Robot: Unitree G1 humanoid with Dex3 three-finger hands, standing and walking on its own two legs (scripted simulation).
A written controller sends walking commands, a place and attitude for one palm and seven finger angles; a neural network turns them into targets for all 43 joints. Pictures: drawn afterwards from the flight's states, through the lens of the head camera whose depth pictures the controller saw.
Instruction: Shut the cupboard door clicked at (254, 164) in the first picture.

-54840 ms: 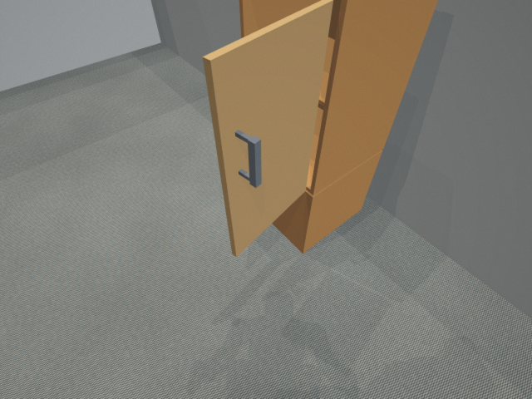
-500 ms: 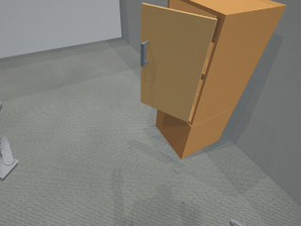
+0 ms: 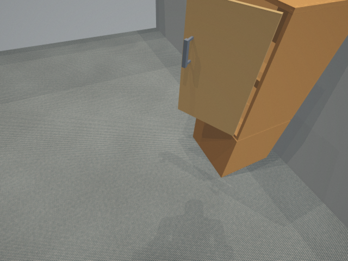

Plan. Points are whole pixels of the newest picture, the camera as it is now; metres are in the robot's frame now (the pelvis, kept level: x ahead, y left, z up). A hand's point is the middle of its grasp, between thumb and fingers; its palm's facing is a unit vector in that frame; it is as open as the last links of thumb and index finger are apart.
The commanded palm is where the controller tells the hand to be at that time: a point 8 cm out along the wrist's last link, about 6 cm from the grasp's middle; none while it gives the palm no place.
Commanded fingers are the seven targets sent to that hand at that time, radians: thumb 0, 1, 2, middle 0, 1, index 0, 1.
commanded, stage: let the arm hang, fingers relaxed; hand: left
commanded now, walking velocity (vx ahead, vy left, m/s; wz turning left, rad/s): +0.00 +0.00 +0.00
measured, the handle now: (187, 52) +0.91 -0.01 +0.02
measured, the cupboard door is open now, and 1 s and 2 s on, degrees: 30 30 30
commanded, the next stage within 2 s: look to check the result in 0.64 s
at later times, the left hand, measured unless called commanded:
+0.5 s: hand out of the picture -0.03 +0.16 -0.18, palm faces +0.01 -0.99 -0.15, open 7.3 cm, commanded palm none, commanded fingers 0.00 0.90 0.90 -0.20 -0.30 -0.20 -0.30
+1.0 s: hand out of the picture -0.03 +0.17 -0.18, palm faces +0.01 -0.98 -0.18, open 7.3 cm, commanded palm none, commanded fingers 0.00 0.90 0.90 -0.20 -0.30 -0.20 -0.30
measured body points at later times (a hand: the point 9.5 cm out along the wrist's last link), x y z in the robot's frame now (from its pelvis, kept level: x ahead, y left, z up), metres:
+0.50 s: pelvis +0.00 +0.01 +0.00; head -0.01 +0.01 +0.45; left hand -0.03 +0.21 -0.16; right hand -0.04 -0.20 -0.16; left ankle +0.05 +0.09 -0.74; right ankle -0.02 -0.12 -0.74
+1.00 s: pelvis +0.00 +0.00 +0.00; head +0.01 +0.00 +0.45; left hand -0.02 +0.22 -0.16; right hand -0.02 -0.22 -0.16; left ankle +0.05 +0.09 -0.74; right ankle -0.02 -0.12 -0.74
